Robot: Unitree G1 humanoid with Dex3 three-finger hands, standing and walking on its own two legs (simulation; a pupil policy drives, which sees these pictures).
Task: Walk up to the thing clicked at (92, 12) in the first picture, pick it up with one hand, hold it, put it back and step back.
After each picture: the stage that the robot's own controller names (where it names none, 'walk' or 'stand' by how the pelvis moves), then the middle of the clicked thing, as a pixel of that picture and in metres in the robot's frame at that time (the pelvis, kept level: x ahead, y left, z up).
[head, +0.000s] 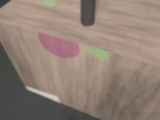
stand; out of the picture +0.72 -0.01 +0.12
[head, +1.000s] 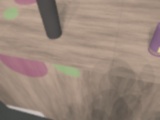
walk; (48, 9) +0.59 +0.16 +0.14
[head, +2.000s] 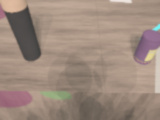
stand; (23, 30) +0.48 +0.21 +0.14
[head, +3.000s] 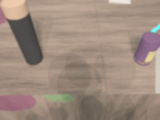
stand; (25, 35) +0.47 +0.21 +0.12
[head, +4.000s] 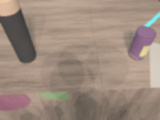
stand; (17, 32) +0.47 +0.23 +0.12
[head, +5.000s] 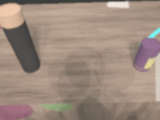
stand; (22, 43) +0.44 +0.22 +0.11
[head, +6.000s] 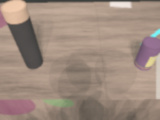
stand; (25, 39) +0.46 +0.21 +0.11
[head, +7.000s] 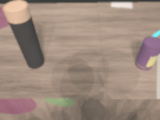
stand; (27, 39) +0.46 +0.21 +0.11
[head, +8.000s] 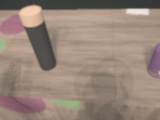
rise first; (40, 42) +0.46 +0.20 +0.12
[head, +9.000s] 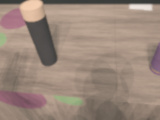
go down; (41, 37) +0.47 +0.19 +0.12
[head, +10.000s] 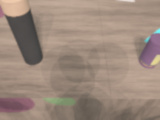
go down; (25, 33) +0.47 +0.17 +0.13
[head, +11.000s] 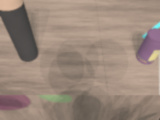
go down; (19, 28) +0.47 +0.18 +0.14
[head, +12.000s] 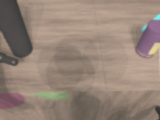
close in; (10, 22) +0.47 +0.20 +0.16
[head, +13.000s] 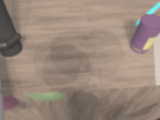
lift; out of the picture +0.48 +0.22 +0.17
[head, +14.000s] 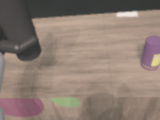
lift; (13, 14) +0.33 +0.15 +0.34
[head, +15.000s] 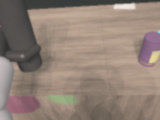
lift; (17, 27) +0.36 +0.17 +0.27
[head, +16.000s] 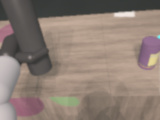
hold; (27, 31) +0.37 +0.15 +0.27
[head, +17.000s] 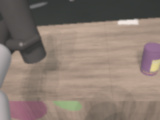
crouch; (18, 17) +0.35 +0.16 +0.33
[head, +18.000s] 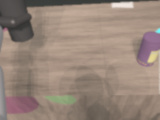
crouch; out of the picture +0.45 +0.19 +0.31
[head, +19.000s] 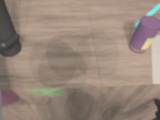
lower; out of the picture +0.48 +0.22 +0.16
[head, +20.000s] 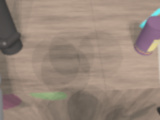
lower; out of the picture +0.48 +0.22 +0.17
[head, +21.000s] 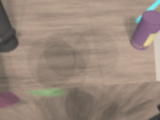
lower; out of the picture +0.49 +0.22 +0.17
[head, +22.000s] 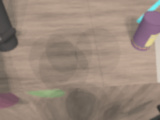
lower; out of the picture +0.50 +0.22 +0.17
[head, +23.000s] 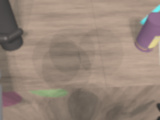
open; out of the picture +0.49 +0.21 +0.17
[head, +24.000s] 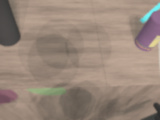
rise; out of the picture +0.48 +0.21 +0.17
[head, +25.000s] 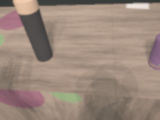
sink last; (36, 32) +0.49 +0.21 +0.16
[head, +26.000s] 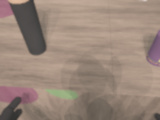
stand; (28, 23) +0.49 +0.21 +0.16
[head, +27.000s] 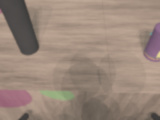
stand; (18, 20) +0.48 +0.22 +0.18
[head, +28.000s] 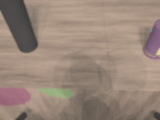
stand; (17, 17) +0.48 +0.22 +0.19
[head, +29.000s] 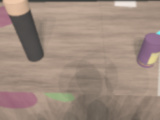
stand; (27, 32) +0.50 +0.22 +0.13
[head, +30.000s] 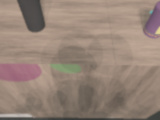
walk; out of the picture +0.56 +0.19 +0.15
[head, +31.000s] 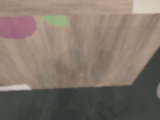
walk; out of the picture +0.79 +0.27 +0.14
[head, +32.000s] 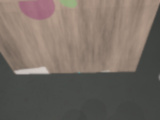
stand; out of the picture +1.11 +0.26 +0.13
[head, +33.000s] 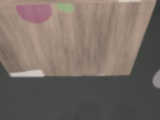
stand; out of the picture +1.11 +0.24 +0.11
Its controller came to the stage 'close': yes
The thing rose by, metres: 0.21
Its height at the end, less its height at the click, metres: +0.00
